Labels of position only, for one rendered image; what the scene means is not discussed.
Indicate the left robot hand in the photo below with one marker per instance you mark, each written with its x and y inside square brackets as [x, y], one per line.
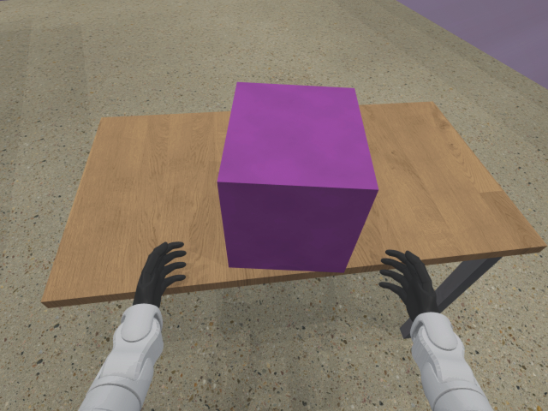
[152, 282]

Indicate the carton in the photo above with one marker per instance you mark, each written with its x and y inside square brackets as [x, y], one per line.
[296, 181]

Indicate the right robot forearm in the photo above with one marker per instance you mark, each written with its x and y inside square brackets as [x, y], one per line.
[448, 381]

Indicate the right robot hand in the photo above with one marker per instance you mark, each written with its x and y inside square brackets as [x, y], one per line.
[416, 292]

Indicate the left robot forearm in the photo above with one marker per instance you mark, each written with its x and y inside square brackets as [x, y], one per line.
[125, 377]

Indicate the table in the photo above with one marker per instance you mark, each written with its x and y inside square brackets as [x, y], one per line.
[153, 179]

